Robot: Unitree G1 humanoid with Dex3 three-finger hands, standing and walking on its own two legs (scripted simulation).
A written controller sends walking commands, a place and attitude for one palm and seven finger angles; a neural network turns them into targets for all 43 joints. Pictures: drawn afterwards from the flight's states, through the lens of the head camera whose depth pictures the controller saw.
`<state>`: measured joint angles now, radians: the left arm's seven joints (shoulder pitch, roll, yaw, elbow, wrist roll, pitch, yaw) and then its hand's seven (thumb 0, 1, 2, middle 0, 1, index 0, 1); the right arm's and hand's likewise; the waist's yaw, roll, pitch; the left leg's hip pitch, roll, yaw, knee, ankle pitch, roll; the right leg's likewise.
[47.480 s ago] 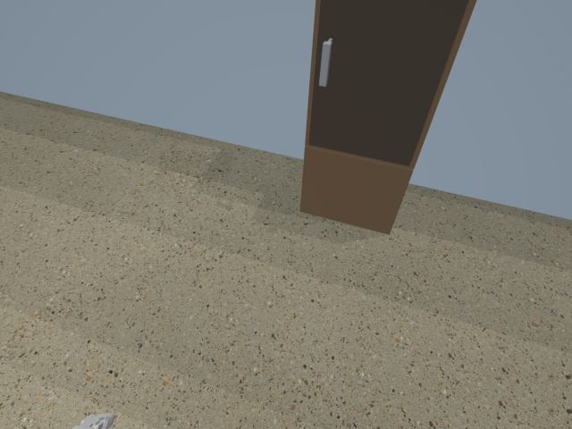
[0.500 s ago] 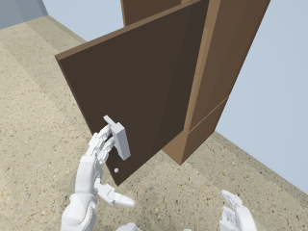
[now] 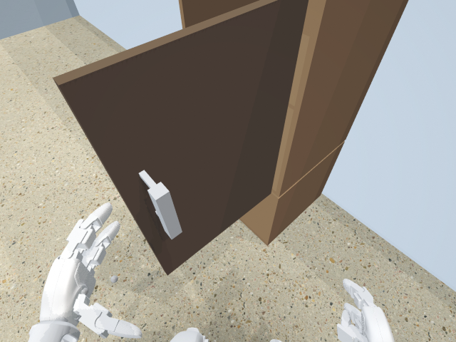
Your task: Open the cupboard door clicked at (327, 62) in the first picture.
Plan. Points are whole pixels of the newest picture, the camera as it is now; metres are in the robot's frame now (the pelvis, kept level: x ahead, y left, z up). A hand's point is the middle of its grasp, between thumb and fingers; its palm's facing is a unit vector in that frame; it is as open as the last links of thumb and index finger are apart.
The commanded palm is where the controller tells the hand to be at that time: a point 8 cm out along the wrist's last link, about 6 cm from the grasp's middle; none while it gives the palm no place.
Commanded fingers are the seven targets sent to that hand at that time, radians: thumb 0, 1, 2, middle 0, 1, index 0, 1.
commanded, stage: slide the hand sideways off the handle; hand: left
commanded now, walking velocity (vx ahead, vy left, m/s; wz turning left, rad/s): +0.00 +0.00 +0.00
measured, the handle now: (160, 205) +0.33 +0.14 +0.07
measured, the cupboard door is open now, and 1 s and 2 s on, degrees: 89 89 89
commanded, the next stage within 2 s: draw the hand back to the body in 0.02 s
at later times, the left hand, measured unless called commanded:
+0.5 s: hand (77, 276) +0.19 +0.21 +0.11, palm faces +0.03 -1.00 -0.06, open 16.3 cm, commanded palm +0.16 +0.27 +0.12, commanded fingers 0.00 -0.50 0.30 -0.15 -0.30 -0.15 -0.30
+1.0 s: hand (5, 249) +0.20 +0.27 +0.17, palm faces +0.33 -0.86 -0.38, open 13.0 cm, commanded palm +0.16 +0.32 +0.19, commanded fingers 0.00 0.38 0.68 -0.18 -0.30 -0.18 -0.30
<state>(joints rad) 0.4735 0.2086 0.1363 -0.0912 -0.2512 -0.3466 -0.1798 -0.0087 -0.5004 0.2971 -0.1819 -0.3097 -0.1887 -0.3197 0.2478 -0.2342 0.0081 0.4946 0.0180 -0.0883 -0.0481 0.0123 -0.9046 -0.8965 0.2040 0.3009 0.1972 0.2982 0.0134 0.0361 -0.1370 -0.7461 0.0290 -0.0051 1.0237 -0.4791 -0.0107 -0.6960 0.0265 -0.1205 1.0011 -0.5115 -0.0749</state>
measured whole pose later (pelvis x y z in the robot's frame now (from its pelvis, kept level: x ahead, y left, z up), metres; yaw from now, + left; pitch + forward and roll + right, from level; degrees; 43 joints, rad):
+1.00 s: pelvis +0.01 +0.04 +0.06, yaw -1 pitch -1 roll -1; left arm 0.54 0.34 0.20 -0.39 -0.05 -0.04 0.13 0.00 0.04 0.53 -0.18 -0.30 -0.17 -0.30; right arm 0.25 -0.22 0.06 0.58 0.01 -0.13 -0.10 0.01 -0.90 -0.90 0.21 0.30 0.20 0.30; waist 0.05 0.05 -0.03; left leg -0.26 -0.01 0.04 0.61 -0.32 0.05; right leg -0.21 0.01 -0.07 0.55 -0.32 -0.01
